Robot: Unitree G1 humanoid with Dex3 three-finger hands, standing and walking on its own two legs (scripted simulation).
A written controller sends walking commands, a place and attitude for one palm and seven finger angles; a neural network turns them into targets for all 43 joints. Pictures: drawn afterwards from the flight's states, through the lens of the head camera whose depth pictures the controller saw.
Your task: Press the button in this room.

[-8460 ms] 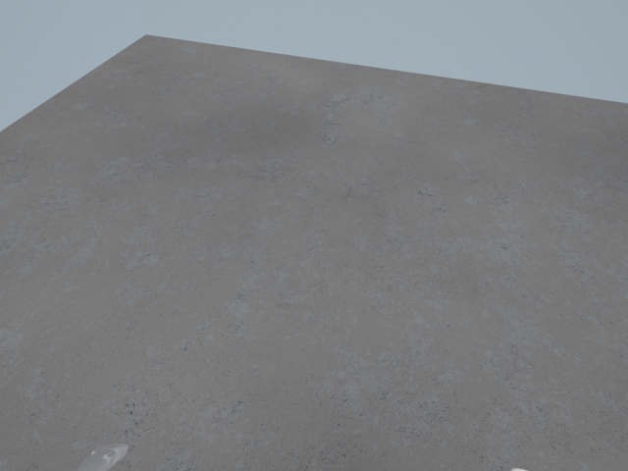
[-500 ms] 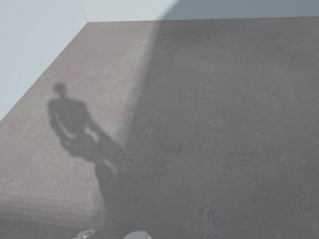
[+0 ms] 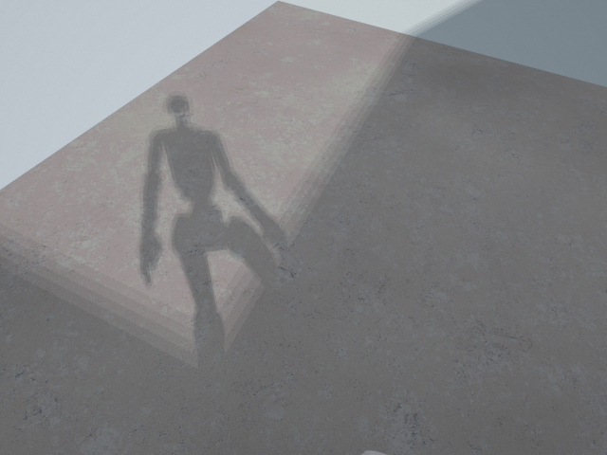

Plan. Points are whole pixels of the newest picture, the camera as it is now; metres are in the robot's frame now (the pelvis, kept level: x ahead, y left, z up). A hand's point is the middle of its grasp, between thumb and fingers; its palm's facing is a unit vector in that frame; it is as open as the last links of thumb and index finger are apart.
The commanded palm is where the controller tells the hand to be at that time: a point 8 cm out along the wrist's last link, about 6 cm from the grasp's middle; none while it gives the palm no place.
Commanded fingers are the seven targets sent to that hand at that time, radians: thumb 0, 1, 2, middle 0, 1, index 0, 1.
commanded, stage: turn or walk to find it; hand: left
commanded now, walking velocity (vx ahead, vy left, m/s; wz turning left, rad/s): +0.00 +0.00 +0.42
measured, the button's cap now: out of the picture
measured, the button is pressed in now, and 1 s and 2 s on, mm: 0 0 0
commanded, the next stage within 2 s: stand and wait in 1.66 s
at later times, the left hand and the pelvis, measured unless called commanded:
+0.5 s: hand out of the picture +0.04 +0.16 -0.13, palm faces +0.21 -0.93 -0.29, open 7.4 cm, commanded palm none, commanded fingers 0.00 0.90 0.90 -0.20 -0.30 -0.20 -0.30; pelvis -0.03 -0.05 +0.01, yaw +12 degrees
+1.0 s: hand out of the picture -0.14 +0.20 -0.17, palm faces +0.47 -0.85 -0.23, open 7.4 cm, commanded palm none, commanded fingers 0.00 0.90 0.90 -0.20 -0.30 -0.20 -0.30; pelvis -0.08 -0.01 +0.00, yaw +25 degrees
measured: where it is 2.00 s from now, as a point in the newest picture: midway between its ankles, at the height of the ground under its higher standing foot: outside the picture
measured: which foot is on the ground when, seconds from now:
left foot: down 0.00-0.36, up 0.38-0.82, down 0.84-1.00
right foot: up 0.00-0.34, down 0.36-0.86, up 0.88-1.00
